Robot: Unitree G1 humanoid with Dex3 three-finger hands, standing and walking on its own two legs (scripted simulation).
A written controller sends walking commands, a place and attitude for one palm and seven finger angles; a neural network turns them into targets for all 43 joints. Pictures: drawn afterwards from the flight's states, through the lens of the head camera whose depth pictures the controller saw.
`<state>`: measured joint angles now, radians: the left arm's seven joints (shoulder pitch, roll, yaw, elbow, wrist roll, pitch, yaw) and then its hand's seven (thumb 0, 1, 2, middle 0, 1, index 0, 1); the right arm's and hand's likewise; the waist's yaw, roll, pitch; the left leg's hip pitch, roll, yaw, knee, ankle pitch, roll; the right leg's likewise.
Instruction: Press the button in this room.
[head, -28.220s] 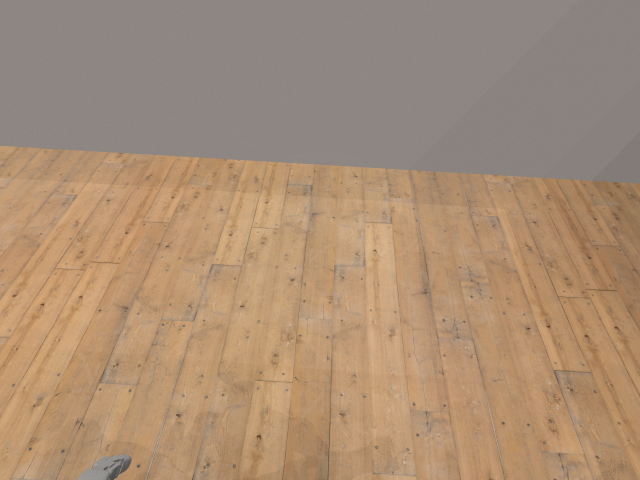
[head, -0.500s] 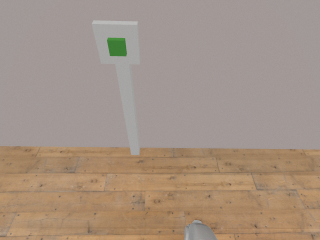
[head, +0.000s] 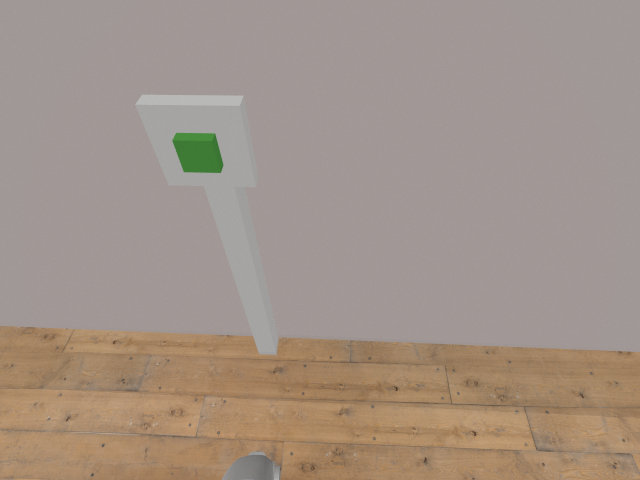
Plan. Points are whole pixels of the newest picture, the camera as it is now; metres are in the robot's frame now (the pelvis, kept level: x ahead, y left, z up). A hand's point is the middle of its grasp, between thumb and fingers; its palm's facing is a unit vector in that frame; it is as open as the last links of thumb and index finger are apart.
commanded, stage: take the last steps up to it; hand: left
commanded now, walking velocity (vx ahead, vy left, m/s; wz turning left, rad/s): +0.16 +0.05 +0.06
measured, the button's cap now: (199, 152) +0.58 +0.24 +0.09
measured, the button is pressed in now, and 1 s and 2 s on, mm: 0 0 0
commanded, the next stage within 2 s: come to a stop and stand still in 0.02 s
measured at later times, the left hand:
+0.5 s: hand out of the picture +0.09 +0.23 -0.19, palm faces +0.07 -0.97 -0.23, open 7.4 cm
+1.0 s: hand out of the picture +0.09 +0.13 -0.18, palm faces +0.06 -0.98 -0.21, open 7.2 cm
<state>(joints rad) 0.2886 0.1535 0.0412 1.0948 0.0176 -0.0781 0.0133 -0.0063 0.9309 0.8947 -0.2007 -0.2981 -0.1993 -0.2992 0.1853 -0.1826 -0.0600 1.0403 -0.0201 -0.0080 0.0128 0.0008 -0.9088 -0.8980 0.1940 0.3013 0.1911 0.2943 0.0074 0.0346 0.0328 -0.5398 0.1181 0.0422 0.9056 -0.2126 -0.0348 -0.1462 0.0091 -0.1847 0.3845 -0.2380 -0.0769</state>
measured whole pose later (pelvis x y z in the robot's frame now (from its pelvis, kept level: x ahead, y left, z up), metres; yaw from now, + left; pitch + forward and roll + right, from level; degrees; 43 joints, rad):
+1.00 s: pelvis +0.04 -0.05 -0.01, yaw +1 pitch -1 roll +0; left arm 0.19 0.17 0.02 1.09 0.00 0.00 0.03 0.00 0.94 0.89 -0.20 -0.30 -0.20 -0.30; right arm 0.27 -0.13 -0.02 1.16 -0.01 0.01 -0.02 0.00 -0.91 -0.90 0.20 0.30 0.19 0.29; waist 0.00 0.00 0.05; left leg -0.16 0.05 0.03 0.46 -0.28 -0.04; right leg -0.21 0.01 -0.11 0.48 -0.25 -0.06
